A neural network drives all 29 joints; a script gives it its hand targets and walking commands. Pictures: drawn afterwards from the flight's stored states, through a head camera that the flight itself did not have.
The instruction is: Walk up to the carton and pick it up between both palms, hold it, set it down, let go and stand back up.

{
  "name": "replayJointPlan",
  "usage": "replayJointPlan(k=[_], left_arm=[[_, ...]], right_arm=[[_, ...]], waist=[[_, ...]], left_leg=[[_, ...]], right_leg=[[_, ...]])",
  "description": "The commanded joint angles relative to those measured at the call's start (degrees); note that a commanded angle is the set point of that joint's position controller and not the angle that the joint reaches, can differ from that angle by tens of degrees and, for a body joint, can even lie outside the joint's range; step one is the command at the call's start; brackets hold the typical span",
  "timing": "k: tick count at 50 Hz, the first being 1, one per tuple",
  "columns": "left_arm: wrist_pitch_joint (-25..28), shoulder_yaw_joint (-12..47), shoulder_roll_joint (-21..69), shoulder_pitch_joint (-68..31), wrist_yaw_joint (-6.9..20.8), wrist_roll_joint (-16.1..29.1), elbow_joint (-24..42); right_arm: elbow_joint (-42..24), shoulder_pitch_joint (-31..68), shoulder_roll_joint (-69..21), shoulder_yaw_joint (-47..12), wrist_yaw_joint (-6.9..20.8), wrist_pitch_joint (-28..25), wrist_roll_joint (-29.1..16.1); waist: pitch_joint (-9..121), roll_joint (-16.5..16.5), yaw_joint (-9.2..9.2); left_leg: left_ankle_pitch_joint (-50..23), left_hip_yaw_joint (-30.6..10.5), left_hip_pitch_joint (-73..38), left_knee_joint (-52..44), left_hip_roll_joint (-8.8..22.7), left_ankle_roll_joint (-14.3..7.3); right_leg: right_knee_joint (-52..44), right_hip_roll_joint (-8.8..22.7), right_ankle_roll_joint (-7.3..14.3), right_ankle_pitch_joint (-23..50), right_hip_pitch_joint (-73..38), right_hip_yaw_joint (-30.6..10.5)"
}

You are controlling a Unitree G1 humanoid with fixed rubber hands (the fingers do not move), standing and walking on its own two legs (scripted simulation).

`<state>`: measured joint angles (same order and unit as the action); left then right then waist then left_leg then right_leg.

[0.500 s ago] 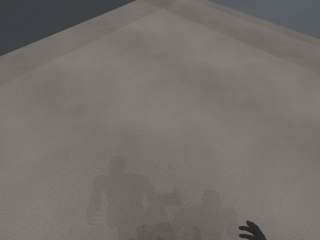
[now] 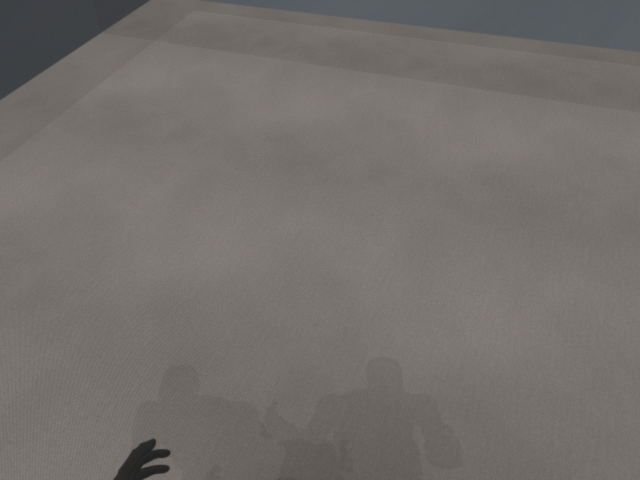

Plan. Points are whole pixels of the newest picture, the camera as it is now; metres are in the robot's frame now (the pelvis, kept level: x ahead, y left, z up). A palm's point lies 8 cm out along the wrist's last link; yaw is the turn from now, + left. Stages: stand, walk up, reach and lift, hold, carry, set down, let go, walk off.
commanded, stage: walk up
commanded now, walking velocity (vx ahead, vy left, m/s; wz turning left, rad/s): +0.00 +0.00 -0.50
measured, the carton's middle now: out of the picture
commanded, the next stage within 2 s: none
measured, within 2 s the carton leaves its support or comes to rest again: neither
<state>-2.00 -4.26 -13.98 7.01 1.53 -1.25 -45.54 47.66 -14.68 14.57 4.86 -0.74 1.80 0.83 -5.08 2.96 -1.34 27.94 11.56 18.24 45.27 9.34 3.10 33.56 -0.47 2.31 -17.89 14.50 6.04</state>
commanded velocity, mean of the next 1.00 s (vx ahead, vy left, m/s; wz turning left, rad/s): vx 0.00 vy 0.00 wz -0.50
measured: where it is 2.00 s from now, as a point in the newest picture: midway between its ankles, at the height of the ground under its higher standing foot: outside the picture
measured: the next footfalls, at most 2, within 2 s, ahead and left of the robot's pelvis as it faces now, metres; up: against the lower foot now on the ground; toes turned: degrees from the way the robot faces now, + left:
left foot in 0.42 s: +0.05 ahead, +0.12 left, +0.00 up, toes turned -8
right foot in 0.78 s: -0.03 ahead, -0.11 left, +0.00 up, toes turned -29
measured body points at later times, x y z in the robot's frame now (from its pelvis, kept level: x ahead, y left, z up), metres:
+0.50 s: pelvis -0.01 +0.02 +0.01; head +0.03 +0.04 +0.46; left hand +0.11 +0.27 -0.14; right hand +0.08 -0.25 -0.09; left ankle +0.01 +0.12 -0.73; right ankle -0.03 -0.09 -0.69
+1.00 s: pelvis -0.02 -0.01 +0.01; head +0.00 -0.04 +0.46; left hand +0.22 +0.18 -0.10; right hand -0.05 -0.30 -0.12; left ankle +0.02 +0.13 -0.67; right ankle -0.07 -0.09 -0.73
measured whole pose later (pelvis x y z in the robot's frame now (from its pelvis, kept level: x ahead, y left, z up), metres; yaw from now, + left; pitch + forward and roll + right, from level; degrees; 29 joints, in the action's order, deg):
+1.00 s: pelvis -0.02 -0.01 +0.01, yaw -28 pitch -1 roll +0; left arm -1.7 -3.0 -15.6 10.0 0.4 -0.7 -44.2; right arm 45.3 -9.9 16.6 4.7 0.5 3.4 1.3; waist -5.8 2.8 -0.2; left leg 27.6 3.9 23.4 57.0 5.6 6.0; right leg 29.8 -1.4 2.5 -16.0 13.1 1.6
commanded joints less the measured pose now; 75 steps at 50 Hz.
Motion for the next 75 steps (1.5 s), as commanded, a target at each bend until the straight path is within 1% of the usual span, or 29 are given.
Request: replayJointPlan(k=[1,5,8,16,20,21,22,23,25,26,29,33,38,39,40,41,42,43,46,52,58,59,60,61,62,64,66,70,75], left_arm=[[1.24,-3.28,-13.67,12.06,-1.60,0.09,0.93],[1.33,-1.15,-8.82,2.71,-2.04,0.56,2.44],[1.76,-1.70,-10.04,6.37,-1.85,0.41,1.94],[1.71,-1.98,-11.38,8.33,-2.21,-0.58,1.05],[1.21,-1.57,-11.09,2.61,-1.88,0.25,2.69],[1.36,-0.99,-8.44,2.52,-1.78,0.40,3.13],[1.37,-0.35,-2.74,3.87,-1.98,0.91,4.11],[0.60,-1.23,-5.88,4.05,-2.28,0.15,3.91],[-0.28,-2.60,-8.07,5.56,-1.30,-0.38,2.44],[-0.51,-2.68,-7.37,8.23,-0.69,-0.20,1.43],[-1.11,-1.71,-7.03,7.24,0.64,0.54,1.16],[-1.53,-0.72,-5.62,1.24,0.79,0.42,3.83],[-0.60,-1.43,-6.22,5.26,0.79,0.33,4.93],[0.10,-1.62,-6.56,6.89,0.58,0.23,4.21],[0.85,-2.71,-11.32,9.19,0.48,-0.28,3.29],[1.07,-4.03,-18.72,11.83,0.26,-0.38,3.26],[1.27,-4.13,-17.94,13.05,-0.39,-0.24,2.94],[1.33,-2.66,-14.98,10.07,-0.69,0.31,3.70],[1.19,-1.41,-11.35,1.87,-1.74,0.72,5.23],[1.02,-1.73,-12.68,6.61,-1.28,0.32,4.15],[0.19,-1.75,-12.33,2.34,-0.83,-0.34,5.03],[0.25,-1.66,-10.69,1.76,-0.84,-0.12,5.17],[0.04,-0.72,-5.92,0.95,-0.98,0.38,6.21],[-0.87,-1.39,-6.71,2.13,-1.29,0.06,5.71],[-1.41,-1.82,-7.41,2.91,-1.02,-0.55,5.25],[-1.55,-2.68,-8.73,4.65,0.49,-0.57,3.57],[-1.44,-2.53,-8.10,5.28,1.48,-0.04,2.82],[-1.84,-0.47,-4.94,2.07,1.60,-0.31,4.23],[-0.93,-0.06,-4.51,3.36,0.76,0.53,5.32]], right_arm=[[-7.96,6.39,5.80,1.64,-0.15,0.64,0.01],[-5.38,2.02,5.63,1.00,0.78,0.20,0.16],[-6.16,4.40,4.63,0.95,0.30,1.15,0.26],[-6.75,6.29,3.96,0.63,-0.48,0.21,-0.63],[-5.73,-0.75,3.19,0.00,-1.01,-1.33,-1.55],[-5.83,-4.28,6.81,0.89,-1.43,-1.89,-1.19],[-6.47,-1.78,12.37,2.24,-1.57,-1.56,-0.63],[-6.78,-1.07,13.37,1.96,-1.46,-1.31,0.41],[-8.80,4.04,7.41,0.02,-1.39,-1.63,0.36],[-9.83,7.47,6.51,-0.41,-1.52,-1.76,0.13],[-9.23,7.03,5.03,-0.07,-1.52,-1.80,0.73],[-6.51,0.96,8.09,1.02,-1.06,-1.77,1.47],[-5.14,2.39,10.93,1.94,0.19,-1.02,1.16],[-5.58,2.98,11.44,2.01,0.54,-0.53,0.75],[-6.66,1.93,8.61,1.55,0.99,-0.39,0.60],[-10.43,5.91,3.62,0.74,0.52,0.20,-0.46],[-10.51,7.30,6.10,1.84,0.00,1.16,0.04],[-10.42,7.87,6.79,2.01,0.60,1.26,0.05],[-7.38,4.95,5.92,0.94,1.53,0.15,0.40],[-7.59,7.31,6.06,0.72,0.58,1.19,0.27],[-6.60,3.73,4.85,0.14,-0.11,-0.51,-1.21],[-6.06,0.39,7.08,0.60,-0.47,-1.10,-0.88],[-5.52,-1.07,12.65,2.19,-0.48,-1.20,-0.21],[-5.66,-1.12,14.40,2.16,-0.23,-0.99,1.01],[-6.53,0.47,11.60,0.82,-0.27,-1.31,1.52],[-7.82,5.47,7.59,0.06,-0.88,-1.21,1.62],[-8.17,8.50,7.87,0.31,-1.22,-1.02,2.20],[-5.80,4.32,7.71,1.18,-0.82,-1.67,2.12],[-4.49,2.88,10.53,2.46,0.62,-0.86,1.58]], waist=[[5.91,-11.14,6.58],[6.13,-12.94,1.85],[6.26,-9.28,3.63],[6.67,-11.93,4.04],[8.80,-11.95,-0.50],[9.25,-6.34,-1.49],[7.35,12.69,-0.43],[6.23,13.80,-0.85],[3.71,2.61,2.89],[3.17,4.56,5.13],[2.81,9.67,4.16],[3.68,9.30,0.22],[7.43,11.35,2.76],[7.14,7.05,4.38],[7.22,-6.10,4.98],[5.81,-25.15,6.75],[5.49,-17.18,7.10],[4.91,-12.02,5.50],[6.92,-13.44,1.75],[6.63,-12.46,3.89],[8.67,-10.33,0.79],[9.59,-7.62,-0.57],[8.70,8.94,-1.31],[7.61,16.74,-1.82],[5.21,8.76,-0.83],[4.15,4.25,2.41],[3.12,8.56,3.57],[2.62,8.69,1.25],[6.48,9.28,0.81]], left_leg=[[6.68,-9.74,15.28,20.13,-0.66,1.44],[-4.18,-9.39,10.78,16.48,-2.30,1.86],[-3.51,-9.13,12.40,11.62,-3.62,2.81],[-1.40,-9.90,7.25,-0.17,-6.66,2.54],[-10.85,-8.44,-13.44,-22.33,-8.47,1.11],[-13.95,-13.17,-22.53,-28.11,-2.15,-0.06],[-13.49,-27.25,-24.25,-33.35,13.39,-4.84],[-23.57,-31.25,-15.96,-32.49,20.96,-11.46],[-23.95,-23.45,-7.39,-32.50,15.29,-10.95],[-23.40,-17.41,-7.19,-31.50,11.81,-9.10],[-30.01,-9.69,-7.40,-28.91,8.23,-8.52],[-39.02,-7.35,-12.06,-24.32,9.41,-9.91],[-37.02,-6.75,-8.07,-18.92,11.00,-7.34],[-30.80,-3.53,-5.86,-13.20,8.50,-4.84],[-17.51,1.24,3.63,-0.46,4.29,-0.84],[9.86,0.84,15.09,10.93,-3.86,2.92],[10.52,-7.86,13.82,18.95,-2.13,2.69],[7.50,-9.78,13.09,21.30,-1.45,2.53],[-0.86,-9.78,10.92,17.24,-1.84,2.40],[0.20,-8.59,8.40,4.83,-4.59,3.33],[-8.86,-6.80,-8.63,-18.36,-7.34,1.39],[-14.08,-10.19,-17.20,-25.88,-3.02,0.62],[-17.83,-21.56,-22.76,-30.94,9.48,-3.88],[-30.60,-28.65,-17.21,-30.16,19.80,-11.10],[-31.38,-26.54,-11.17,-30.65,19.86,-12.80],[-29.27,-17.99,-8.96,-29.00,13.51,-10.99],[-25.67,-12.69,-7.40,-29.15,9.72,-10.38],[-27.32,-10.60,-8.20,-26.78,10.86,-11.56],[-33.72,-5.81,-7.06,-19.38,10.25,-8.27]], right_leg=[[-15.47,25.02,11.99,34.23,-12.22,-26.24],[-14.29,14.38,7.38,31.78,-7.28,-15.96],[-14.53,14.78,8.69,30.26,-9.65,-19.40],[-13.90,14.97,9.75,25.89,-6.71,-28.22],[-9.19,9.48,4.02,24.78,3.13,-25.53],[-3.90,5.76,-0.16,14.13,9.31,-21.63],[8.58,-3.32,-4.60,-9.72,20.61,-10.70],[21.85,-1.55,-4.71,-15.91,19.67,-10.86],[32.54,0.09,-4.57,-10.38,15.96,-13.09],[34.12,0.75,-5.29,-7.20,16.19,-12.24],[31.38,1.15,-6.82,-4.87,14.81,-8.07],[17.45,1.71,-6.90,-7.10,11.56,-3.17],[0.38,0.94,-4.25,-3.51,-2.55,0.99],[-9.25,1.29,-3.42,3.67,-7.65,0.30],[-14.54,9.06,-0.79,9.71,-15.45,-10.37],[-18.25,25.84,9.06,30.98,-13.82,-35.10],[-16.29,25.89,12.59,40.15,-10.48,-32.74],[-15.01,23.29,11.81,37.28,-8.82,-27.62],[-12.31,15.08,7.58,38.43,-9.64,-17.83],[-11.81,15.29,9.50,38.77,-9.81,-23.35],[-7.29,11.32,5.37,29.43,-1.81,-24.64],[-2.92,7.67,1.37,21.77,3.80,-22.15],[8.17,-0.39,-3.82,0.92,15.17,-11.76],[21.66,-1.44,-4.88,-16.53,17.72,-8.93],[30.88,0.54,-4.40,-15.70,16.43,-12.07],[35.27,2.07,-4.51,-10.37,15.95,-12.48],[35.63,1.92,-6.03,-6.54,15.99,-9.25],[24.15,3.78,-6.27,-8.61,15.16,-5.31],[4.30,0.95,-4.45,-7.77,1.22,1.88]])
